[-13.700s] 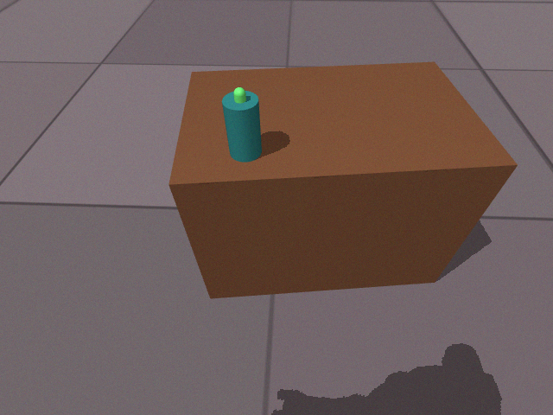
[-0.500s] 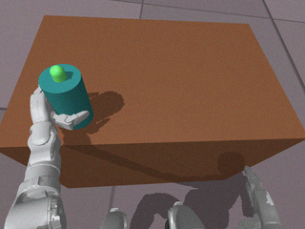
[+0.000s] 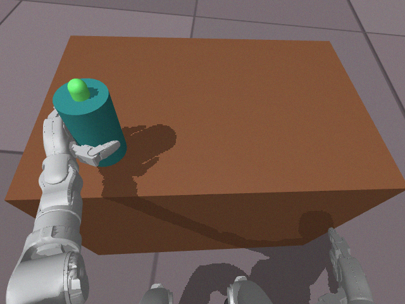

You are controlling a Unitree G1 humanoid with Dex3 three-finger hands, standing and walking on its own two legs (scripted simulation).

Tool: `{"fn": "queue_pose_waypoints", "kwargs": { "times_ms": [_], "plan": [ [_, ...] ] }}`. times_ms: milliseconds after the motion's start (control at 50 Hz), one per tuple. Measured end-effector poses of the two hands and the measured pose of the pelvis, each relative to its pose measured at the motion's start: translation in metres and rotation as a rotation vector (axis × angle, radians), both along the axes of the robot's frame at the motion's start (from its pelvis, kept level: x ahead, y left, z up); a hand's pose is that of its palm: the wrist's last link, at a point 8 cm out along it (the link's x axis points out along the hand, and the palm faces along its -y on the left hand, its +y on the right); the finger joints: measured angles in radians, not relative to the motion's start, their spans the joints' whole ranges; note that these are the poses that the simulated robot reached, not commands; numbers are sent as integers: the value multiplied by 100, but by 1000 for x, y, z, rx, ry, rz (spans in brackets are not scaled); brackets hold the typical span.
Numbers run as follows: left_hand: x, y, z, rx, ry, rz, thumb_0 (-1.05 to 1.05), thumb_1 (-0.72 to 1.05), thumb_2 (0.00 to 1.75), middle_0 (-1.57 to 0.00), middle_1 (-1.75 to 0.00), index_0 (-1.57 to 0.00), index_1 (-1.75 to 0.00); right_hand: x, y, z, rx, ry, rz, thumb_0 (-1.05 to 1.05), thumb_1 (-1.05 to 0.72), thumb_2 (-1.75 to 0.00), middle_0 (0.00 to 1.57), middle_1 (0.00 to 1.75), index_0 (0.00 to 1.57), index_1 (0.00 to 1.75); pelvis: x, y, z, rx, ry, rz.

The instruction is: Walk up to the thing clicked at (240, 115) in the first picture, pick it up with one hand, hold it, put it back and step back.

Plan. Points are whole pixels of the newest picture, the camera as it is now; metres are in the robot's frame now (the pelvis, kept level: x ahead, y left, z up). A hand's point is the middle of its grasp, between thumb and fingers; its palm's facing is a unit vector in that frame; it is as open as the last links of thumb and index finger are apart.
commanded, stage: lift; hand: left
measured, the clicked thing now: (93, 121) +0.45 +0.20 +0.08
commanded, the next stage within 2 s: hold in 1.40 s
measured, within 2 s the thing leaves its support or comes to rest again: neither
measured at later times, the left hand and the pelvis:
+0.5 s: hand (88, 122) +0.42 +0.20 +0.11, palm faces +0.21 -0.98 -0.04, open 11.9 cm; pelvis +0.01 +0.00 +0.02, yaw +0 degrees
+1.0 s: hand (80, 123) +0.37 +0.18 +0.17, palm faces +0.22 -0.97 -0.03, open 11.9 cm; pelvis +0.01 -0.01 +0.04, yaw +0 degrees
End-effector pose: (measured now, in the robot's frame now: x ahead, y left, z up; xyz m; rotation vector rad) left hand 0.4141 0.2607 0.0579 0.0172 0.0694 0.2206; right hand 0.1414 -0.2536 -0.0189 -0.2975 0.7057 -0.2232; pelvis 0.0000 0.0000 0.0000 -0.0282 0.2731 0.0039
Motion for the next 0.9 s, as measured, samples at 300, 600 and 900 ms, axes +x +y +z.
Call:
{"fn": "queue_pose_waypoints", "kwargs": {
  "times_ms": [300, 600, 900],
  "plan": [
    [-5, -7, 20, 4, -20, -1, 0, -58, 106, -57, -96, -60, -96, 10, -8, 15, -12, -49, -15, -1, 54, -6, 6, 5, 5, 5, 7, -1, 9, 2, -26, 0],
    [-32, -17, 73, 19, -64, 1, 0, -59, 107, -57, -96, -60, -96, 15, -8, 13, 40, -81, -70, -1, 54, -5, 6, 5, 5, 5, 14, 0, 22, 8, -102, -2],
    [-64, -30, 109, 21, -53, 1, 0, -61, 109, -57, -96, -60, -97, 11, -5, 9, 81, -109, -80, -1, 54, -5, 6, 5, 5, 5, 9, -4, 34, 18, -186, 2]
  ]
}}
